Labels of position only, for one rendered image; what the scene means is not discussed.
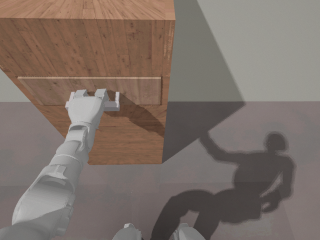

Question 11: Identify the robot thigh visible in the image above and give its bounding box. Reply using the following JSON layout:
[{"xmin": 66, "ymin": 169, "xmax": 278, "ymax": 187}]
[
  {"xmin": 172, "ymin": 227, "xmax": 205, "ymax": 240},
  {"xmin": 112, "ymin": 227, "xmax": 142, "ymax": 240}
]

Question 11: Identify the robot left forearm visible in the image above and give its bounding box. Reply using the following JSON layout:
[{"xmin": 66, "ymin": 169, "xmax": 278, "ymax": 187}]
[{"xmin": 12, "ymin": 121, "xmax": 96, "ymax": 225}]

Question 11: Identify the robot left thigh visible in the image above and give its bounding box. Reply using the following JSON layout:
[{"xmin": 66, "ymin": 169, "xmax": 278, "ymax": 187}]
[{"xmin": 112, "ymin": 227, "xmax": 142, "ymax": 240}]

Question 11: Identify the robot right thigh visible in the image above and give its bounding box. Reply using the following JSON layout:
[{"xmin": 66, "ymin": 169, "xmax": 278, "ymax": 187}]
[{"xmin": 172, "ymin": 227, "xmax": 205, "ymax": 240}]

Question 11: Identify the cabinet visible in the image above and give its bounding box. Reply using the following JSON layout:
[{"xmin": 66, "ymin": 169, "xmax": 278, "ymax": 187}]
[{"xmin": 0, "ymin": 0, "xmax": 176, "ymax": 165}]

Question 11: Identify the drawer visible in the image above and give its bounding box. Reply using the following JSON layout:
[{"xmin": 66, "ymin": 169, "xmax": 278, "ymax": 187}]
[{"xmin": 17, "ymin": 76, "xmax": 161, "ymax": 105}]

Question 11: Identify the left robot hand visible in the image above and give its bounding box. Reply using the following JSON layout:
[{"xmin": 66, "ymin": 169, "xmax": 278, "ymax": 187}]
[{"xmin": 68, "ymin": 88, "xmax": 109, "ymax": 130}]

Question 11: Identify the handle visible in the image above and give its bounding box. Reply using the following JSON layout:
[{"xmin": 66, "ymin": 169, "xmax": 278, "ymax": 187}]
[{"xmin": 65, "ymin": 92, "xmax": 120, "ymax": 111}]

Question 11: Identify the robot left upper arm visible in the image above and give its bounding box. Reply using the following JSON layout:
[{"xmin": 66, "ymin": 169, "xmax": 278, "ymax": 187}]
[{"xmin": 0, "ymin": 183, "xmax": 76, "ymax": 240}]

